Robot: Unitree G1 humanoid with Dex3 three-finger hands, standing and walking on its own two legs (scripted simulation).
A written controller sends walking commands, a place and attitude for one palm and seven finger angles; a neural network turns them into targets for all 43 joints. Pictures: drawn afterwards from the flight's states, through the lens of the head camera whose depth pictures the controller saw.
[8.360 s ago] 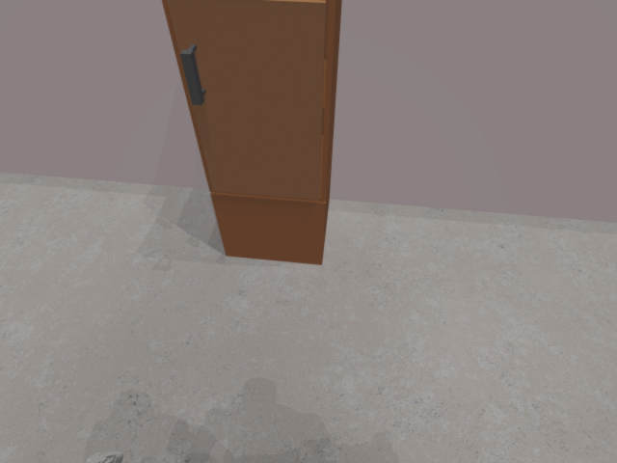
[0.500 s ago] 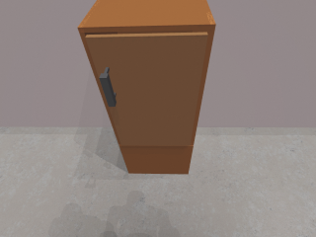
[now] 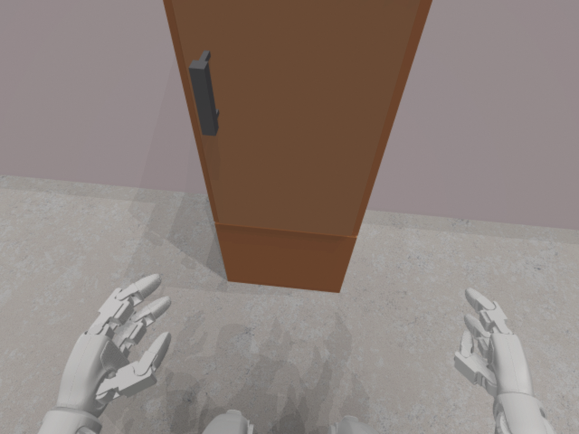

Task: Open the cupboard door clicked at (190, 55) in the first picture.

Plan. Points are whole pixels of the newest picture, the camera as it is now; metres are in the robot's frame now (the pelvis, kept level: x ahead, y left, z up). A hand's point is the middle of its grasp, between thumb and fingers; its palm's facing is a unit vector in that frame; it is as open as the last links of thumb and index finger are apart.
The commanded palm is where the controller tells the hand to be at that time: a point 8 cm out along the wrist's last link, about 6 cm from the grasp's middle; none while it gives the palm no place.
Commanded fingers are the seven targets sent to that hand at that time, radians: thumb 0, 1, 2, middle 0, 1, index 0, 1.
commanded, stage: raise the hand with hooked fingers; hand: left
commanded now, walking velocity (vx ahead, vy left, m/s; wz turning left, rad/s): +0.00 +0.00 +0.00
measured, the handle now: (208, 93) +0.63 +0.21 +0.12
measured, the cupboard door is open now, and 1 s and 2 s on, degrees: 0 0 0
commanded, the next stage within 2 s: move the hooked fingers beside the handle in 1.68 s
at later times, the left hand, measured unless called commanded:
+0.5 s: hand (100, 315) +0.23 +0.25 +0.07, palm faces +0.00 -1.00 -0.06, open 11.6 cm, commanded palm +0.21 +0.30 +0.08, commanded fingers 0.00 -0.20 0.43 -0.28 -1.00 -0.28 -1.00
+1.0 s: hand (67, 258) +0.28 +0.29 +0.12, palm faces +0.02 -1.00 -0.05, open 13.8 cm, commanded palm +0.26 +0.34 +0.12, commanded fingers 0.00 -0.50 0.30 -0.30 -1.20 -0.30 -1.20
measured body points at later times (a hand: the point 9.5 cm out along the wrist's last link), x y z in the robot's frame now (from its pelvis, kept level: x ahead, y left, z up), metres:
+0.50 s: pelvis -0.01 +0.03 +0.01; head +0.04 +0.03 +0.46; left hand +0.23 +0.30 +0.08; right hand +0.13 -0.22 -0.07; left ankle +0.01 +0.14 -0.66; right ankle +0.03 -0.10 -0.66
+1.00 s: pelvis +0.01 +0.03 +0.04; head +0.05 +0.03 +0.49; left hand +0.27 +0.34 +0.12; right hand +0.19 -0.20 -0.03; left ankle +0.01 +0.14 -0.66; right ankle +0.03 -0.10 -0.66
